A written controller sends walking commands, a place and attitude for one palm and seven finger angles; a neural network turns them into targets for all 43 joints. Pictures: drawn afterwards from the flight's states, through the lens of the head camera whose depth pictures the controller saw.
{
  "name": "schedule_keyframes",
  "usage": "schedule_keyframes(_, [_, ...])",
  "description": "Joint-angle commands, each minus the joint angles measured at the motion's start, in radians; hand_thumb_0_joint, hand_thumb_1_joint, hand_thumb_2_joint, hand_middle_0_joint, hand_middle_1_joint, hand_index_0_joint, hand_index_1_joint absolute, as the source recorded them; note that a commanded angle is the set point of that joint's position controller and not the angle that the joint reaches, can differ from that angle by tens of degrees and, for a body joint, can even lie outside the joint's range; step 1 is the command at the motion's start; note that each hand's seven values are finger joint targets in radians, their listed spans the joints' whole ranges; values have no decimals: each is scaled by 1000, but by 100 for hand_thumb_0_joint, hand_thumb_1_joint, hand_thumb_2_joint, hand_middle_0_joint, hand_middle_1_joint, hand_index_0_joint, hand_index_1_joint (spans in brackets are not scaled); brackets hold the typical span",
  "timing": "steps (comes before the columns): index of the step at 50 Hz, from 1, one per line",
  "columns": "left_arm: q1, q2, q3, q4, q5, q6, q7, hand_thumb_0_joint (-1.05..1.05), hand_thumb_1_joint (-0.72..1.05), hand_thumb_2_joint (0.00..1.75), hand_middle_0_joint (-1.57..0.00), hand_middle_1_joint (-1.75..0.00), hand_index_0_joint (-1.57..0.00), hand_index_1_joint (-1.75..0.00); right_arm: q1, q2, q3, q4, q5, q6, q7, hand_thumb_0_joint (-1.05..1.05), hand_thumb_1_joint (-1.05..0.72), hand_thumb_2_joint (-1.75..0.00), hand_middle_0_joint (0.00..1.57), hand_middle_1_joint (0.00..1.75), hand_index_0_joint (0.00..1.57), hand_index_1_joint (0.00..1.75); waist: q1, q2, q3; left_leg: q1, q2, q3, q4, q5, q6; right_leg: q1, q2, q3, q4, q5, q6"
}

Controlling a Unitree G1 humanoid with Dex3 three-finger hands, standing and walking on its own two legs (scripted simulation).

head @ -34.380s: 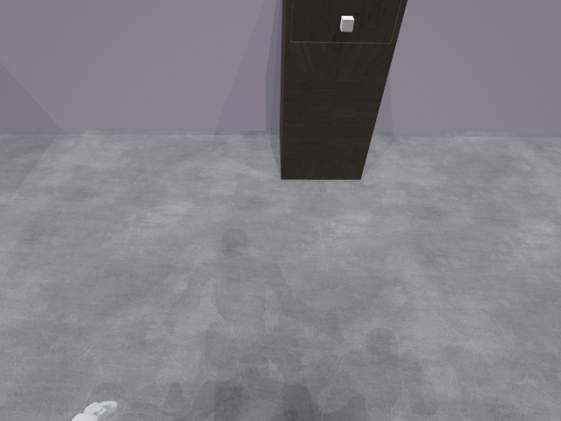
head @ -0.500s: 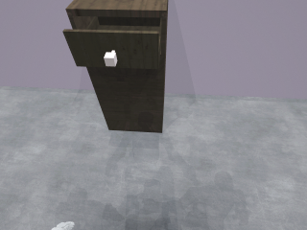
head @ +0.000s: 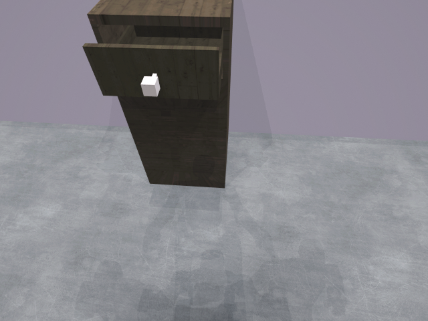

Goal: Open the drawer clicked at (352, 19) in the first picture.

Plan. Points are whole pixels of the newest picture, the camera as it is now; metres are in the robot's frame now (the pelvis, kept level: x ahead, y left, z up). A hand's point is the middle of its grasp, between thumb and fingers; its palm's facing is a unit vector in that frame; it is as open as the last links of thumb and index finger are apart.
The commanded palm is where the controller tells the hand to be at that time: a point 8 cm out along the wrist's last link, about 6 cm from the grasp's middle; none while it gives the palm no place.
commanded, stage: look to check the result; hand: left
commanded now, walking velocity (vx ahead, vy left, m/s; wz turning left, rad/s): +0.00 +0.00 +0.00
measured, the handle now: (152, 82) +0.73 +0.22 +0.03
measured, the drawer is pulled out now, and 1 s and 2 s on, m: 0.13 0.13 0.13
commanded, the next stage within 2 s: take the last steps up to it in 0.06 s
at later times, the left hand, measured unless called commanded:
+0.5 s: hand out of the picture +0.05 +0.22 -0.19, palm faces +0.01 -0.98 -0.21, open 7.4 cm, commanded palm none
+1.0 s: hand (135, 317) +0.16 +0.19 -0.19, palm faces +0.05 -0.98 -0.17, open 7.3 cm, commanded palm none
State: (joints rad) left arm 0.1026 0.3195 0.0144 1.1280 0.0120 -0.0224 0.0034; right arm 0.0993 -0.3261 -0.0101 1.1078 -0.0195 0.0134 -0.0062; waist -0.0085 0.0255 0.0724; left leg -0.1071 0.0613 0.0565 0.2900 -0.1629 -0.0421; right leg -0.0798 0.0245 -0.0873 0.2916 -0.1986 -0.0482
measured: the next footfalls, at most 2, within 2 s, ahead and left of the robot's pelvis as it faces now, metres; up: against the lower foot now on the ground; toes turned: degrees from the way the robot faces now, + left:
right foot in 0.78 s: +0.20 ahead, -0.09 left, +0.00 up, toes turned -5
left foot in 1.02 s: +0.22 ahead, +0.14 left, +0.00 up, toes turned -4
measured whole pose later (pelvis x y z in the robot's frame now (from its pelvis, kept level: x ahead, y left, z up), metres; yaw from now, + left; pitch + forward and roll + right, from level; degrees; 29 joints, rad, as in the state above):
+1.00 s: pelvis +0.14 +0.02 -0.01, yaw +1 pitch +0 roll +0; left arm 0.23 0.17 0.07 1.07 0.02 -0.01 0.01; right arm 0.28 -0.14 -0.04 1.09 -0.02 -0.01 -0.01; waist -0.02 -0.03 0.09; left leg -0.32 0.08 0.07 0.68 -0.37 0.00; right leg -0.25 -0.01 -0.10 0.52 -0.28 -0.03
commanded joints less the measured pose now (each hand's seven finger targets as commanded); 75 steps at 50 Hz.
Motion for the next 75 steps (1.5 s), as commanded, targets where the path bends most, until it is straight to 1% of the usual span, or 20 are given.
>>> schedule_keyframes(1, [-22,210,44,-59,1,-18,18,0,90,90,-20,-30,-20,-30,-4,-185,-32,-49,5,-22,-15,0,-90,-90,20,30,20,30,-4,-25,-106,66,81,-79,-10,175,49,-5,-160,133,-51,260,1])
schedule_keyframes(22, [151,103,52,-29,3,9,8,0,90,90,-20,-30,-20,-30,121,10,-8,-21,-11,-18,-2,0,-90,-90,20,30,20,30,17,-119,49,-196,8,24,226,-143,31,-4,-240,229,-47,-120,-91])
schedule_keyframes(26, [140,16,50,-50,0,2,4,0,90,90,-20,-30,-20,-30,295,-4,-20,32,-9,-39,-19,0,-90,-90,20,30,20,30,-42,96,3,79,89,-76,131,247,87,-168,-99,32,272,157,-25])
schedule_keyframes(28, [42,-41,32,-94,-4,-6,5,0,90,90,-20,-30,-20,-30,477,-18,-34,92,-17,-43,-39,0,-90,-90,20,30,20,30,-103,272,4,286,269,-306,64,705,227,-473,-23,-21,618,-324,11])
schedule_keyframes(32, [14,-78,42,-116,-1,-1,-6,0,90,90,-20,-30,-20,-30,439,19,-29,70,-19,-49,-51,0,-90,-90,20,30,20,30,-62,128,32,186,255,-225,49,564,229,-478,-95,44,625,-304,2])
schedule_keyframes(37, [210,-85,63,-68,3,7,-23,0,90,90,-20,-30,-20,-30,316,28,-36,34,-8,-45,-45,0,-90,-90,20,30,20,30,59,42,-24,-163,129,-93,139,87,149,-1,-27,-48,282,-47,0])
schedule_keyframes(38, [319,-51,76,-40,7,1,-15,0,90,90,-20,-30,-20,-30,295,57,-34,16,3,-46,-41,0,-90,-90,20,30,20,30,108,-80,-45,-279,50,-37,286,-42,111,162,-78,51,185,-47,-22])
schedule_keyframes(39, [414,39,94,-17,11,-9,-1,0,90,90,-20,-30,-20,-30,284,113,-28,-18,16,-47,-33,0,-90,-90,20,30,20,30,135,-318,-50,-443,-65,58,529,-302,60,221,-335,415,14,-119,-117])
schedule_keyframes(40, [419,56,94,-21,2,-5,9,0,90,90,-20,-30,-20,-30,247,101,-34,-34,11,-38,-30,0,-90,-90,20,30,20,30,136,-288,-31,-449,-43,-6,776,-490,58,116,-463,581,-110,-173,-208])
schedule_keyframes(41, [340,40,91,-47,-4,2,18,0,90,90,-20,-30,-20,-30,247,103,-42,-37,6,-29,-23,0,-90,-90,20,30,20,30,95,-154,37,-457,4,-52,836,-456,56,21,-458,540,-137,-257,-234])
schedule_keyframes(44, [145,-31,74,-113,15,3,28,0,90,90,-20,-30,-20,-30,277,161,-39,-20,-1,-11,-11,0,-90,-90,20,30,20,30,-4,-230,97,-307,75,-80,710,-363,59,-290,-359,311,-116,-238,-166])
schedule_keyframes(49, [126,-45,73,-107,0,0,8,0,90,90,-20,-30,-20,-30,432,190,-19,31,-6,-36,-11,0,-90,-90,20,30,20,30,-64,5,-16,32,-7,47,179,-61,19,-342,-183,108,91,-215,-75])
schedule_keyframes(51, [163,-129,50,-117,-9,8,7,0,90,90,-20,-30,-20,-30,419,58,-40,5,-14,-53,-32,0,-90,-90,20,30,20,30,-39,343,-34,3,276,-336,-39,53,142,-374,-50,-4,384,-249,29])
schedule_keyframes(53, [153,-123,41,-118,-9,5,10,0,90,90,-20,-30,-20,-30,297,23,-35,-52,-21,-39,-48,0,-90,-90,20,30,20,30,-1,121,-37,-121,280,-273,18,320,208,-222,-68,60,374,-323,34])
schedule_keyframes(56, [207,-52,61,-71,2,9,18,0,90,90,-20,-30,-20,-30,226,50,-36,-57,5,-39,-58,0,-90,-90,20,30,20,30,8,144,-88,27,105,-41,226,793,64,-128,-91,58,212,332,30])
schedule_keyframes(59, [202,3,72,-82,1,10,28,0,90,90,-20,-30,-20,-30,231,36,-61,-81,14,-16,-62,0,-90,-90,20,30,20,30,-8,-45,-148,27,68,3,276,655,35,-70,-143,60,283,747,16])
schedule_keyframes(64, [202,48,86,-110,20,35,36,0,90,90,-20,-30,-20,-30,96,75,-69,-132,14,23,-43,0,-90,-90,20,30,20,30,41,-228,-68,-257,-58,12,517,-327,8,35,-321,216,162,1031,-141])
schedule_keyframes(71, [118,53,85,-155,7,36,46,0,90,90,-20,-30,-20,-30,119,66,-59,-139,13,17,-26,0,-90,-90,20,30,20,30,-10,-230,-152,-120,-48,-11,143,-7,18,97,-232,155,267,832,-60])
schedule_keyframes(73, [142,-25,64,-189,-11,38,46,0,90,90,-20,-30,-20,-30,181,-62,-76,-133,-5,-1,-35,0,-90,-90,20,30,20,30,-24,155,-217,182,249,-286,116,784,156,-220,-80,49,458,34,53])
schedule_keyframes(75, [132,-31,56,-187,-3,51,52,0,90,90,-20,-30,-20,-30,152,-61,-60,-138,-13,9,-37,0,-90,-90,20,30,20,30,-29,142,-161,37,310,-221,110,793,282,-218,-43,169,696,-452,39])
